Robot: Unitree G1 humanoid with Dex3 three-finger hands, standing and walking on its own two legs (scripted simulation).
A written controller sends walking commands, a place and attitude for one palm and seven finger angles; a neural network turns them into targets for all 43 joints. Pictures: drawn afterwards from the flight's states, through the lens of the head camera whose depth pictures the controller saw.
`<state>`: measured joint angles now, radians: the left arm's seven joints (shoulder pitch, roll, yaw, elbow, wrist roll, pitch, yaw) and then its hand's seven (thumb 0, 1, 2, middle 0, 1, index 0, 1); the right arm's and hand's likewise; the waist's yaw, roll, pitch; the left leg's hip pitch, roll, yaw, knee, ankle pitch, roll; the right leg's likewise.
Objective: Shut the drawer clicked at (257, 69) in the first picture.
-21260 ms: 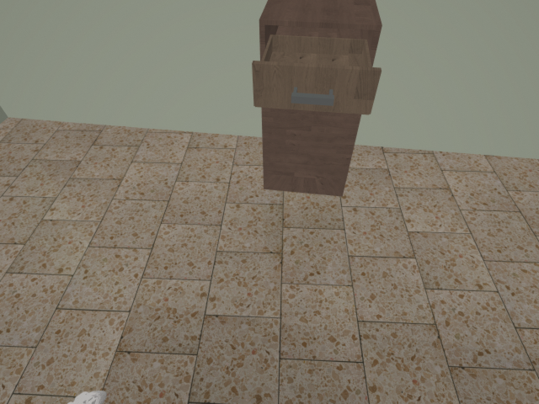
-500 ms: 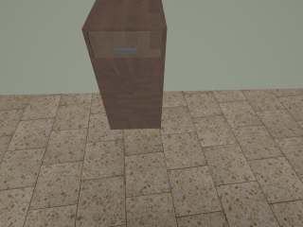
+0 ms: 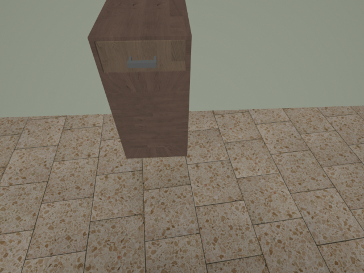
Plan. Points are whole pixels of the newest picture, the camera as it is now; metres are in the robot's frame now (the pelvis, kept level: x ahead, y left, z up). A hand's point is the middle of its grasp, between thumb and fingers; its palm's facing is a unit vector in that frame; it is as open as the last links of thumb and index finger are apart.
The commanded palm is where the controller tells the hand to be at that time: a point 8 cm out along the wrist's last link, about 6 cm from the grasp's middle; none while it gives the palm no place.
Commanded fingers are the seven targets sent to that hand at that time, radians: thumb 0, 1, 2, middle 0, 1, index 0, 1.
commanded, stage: look to check the result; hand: left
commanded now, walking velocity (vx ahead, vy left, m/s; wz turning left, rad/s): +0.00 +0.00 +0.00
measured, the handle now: (142, 61) +0.91 +0.21 -0.02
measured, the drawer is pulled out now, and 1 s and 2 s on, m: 0.00 0.00 0.00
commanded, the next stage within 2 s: stand and wait in 0.46 s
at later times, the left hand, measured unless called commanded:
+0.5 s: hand out of the picture +0.06 +0.21 -0.16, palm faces +0.00 -0.96 -0.28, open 7.4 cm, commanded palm none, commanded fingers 0.00 0.90 0.90 -0.20 -0.30 -0.20 -0.30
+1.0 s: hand out of the picture +0.08 +0.22 -0.16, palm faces -0.02 -0.95 -0.31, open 7.4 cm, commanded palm none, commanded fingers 0.00 0.90 0.90 -0.20 -0.30 -0.20 -0.30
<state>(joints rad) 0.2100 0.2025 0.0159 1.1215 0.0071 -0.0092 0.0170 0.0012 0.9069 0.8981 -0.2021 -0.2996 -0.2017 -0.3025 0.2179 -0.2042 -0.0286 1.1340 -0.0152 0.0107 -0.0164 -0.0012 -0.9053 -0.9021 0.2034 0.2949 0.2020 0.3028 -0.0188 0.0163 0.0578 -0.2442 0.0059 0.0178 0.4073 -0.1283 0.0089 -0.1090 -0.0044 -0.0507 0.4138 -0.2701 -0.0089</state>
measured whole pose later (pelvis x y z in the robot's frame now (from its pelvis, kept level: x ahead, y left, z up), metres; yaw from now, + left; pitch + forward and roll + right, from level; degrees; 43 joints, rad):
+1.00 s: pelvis +0.03 -0.01 +0.00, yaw -1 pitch -2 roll +0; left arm 0.15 0.28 0.02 1.13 0.00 -0.02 0.01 0.00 0.91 0.90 -0.20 -0.30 -0.20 -0.30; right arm 0.14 -0.29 -0.02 1.14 -0.01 0.00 -0.01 0.00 -0.90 -0.90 0.20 0.30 0.20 0.30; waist -0.01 0.02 0.06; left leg -0.17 0.01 0.03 0.34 -0.14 0.00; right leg -0.03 0.00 -0.04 0.31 -0.25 -0.01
